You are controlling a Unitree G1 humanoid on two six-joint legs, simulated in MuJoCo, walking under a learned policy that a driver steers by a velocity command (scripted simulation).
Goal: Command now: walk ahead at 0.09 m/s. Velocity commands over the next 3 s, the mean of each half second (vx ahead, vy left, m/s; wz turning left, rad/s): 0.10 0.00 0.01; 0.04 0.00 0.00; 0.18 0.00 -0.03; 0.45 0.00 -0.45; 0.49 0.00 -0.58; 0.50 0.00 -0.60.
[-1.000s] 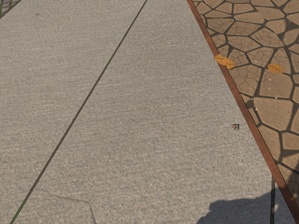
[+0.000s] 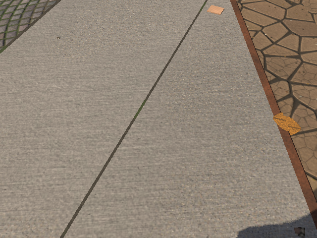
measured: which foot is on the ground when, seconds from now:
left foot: up 0.00-0.16, down 0.18-1.00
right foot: down 0.00-1.00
